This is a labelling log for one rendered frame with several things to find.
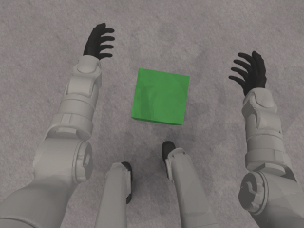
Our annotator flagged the right robot upper arm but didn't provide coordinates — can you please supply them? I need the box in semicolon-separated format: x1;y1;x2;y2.
238;170;304;228

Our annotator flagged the robot right forearm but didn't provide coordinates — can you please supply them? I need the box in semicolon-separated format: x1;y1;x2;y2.
241;87;304;195

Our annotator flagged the left robot thigh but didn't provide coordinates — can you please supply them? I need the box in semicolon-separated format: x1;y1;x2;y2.
94;168;131;228

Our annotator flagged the right robot shin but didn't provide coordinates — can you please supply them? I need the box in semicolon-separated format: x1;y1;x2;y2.
167;148;192;162

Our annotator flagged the robot left forearm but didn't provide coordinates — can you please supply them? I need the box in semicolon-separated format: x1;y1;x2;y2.
32;55;102;176

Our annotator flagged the robot left hand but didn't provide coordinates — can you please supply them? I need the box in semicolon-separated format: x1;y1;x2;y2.
83;23;115;60

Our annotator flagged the left robot upper arm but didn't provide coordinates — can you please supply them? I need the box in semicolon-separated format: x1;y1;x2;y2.
0;138;94;228

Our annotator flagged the robot right hand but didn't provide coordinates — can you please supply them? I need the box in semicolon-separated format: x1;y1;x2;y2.
228;51;267;97

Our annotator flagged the carton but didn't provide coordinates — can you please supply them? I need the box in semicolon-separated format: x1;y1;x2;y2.
131;68;190;125

